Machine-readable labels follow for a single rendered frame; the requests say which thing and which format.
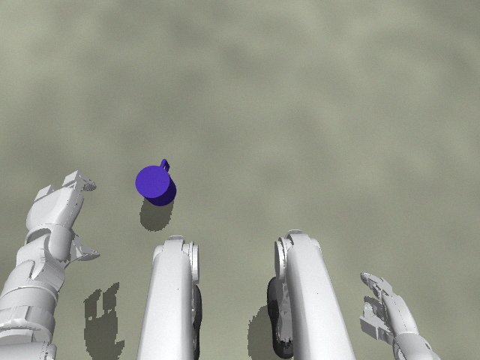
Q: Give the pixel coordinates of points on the right robot hand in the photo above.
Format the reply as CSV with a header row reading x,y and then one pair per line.
x,y
393,317

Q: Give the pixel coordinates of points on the left robot arm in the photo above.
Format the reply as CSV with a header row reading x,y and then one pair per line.
x,y
31,292

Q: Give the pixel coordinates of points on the left robot hand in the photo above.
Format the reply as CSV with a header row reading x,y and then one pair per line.
x,y
61,207

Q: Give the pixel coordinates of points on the right robot foot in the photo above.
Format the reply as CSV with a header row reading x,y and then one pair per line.
x,y
282,349

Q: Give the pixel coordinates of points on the right robot arm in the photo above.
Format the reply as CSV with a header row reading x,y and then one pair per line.
x,y
409,346

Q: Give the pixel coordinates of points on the mug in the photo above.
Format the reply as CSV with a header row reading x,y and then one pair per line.
x,y
155,184

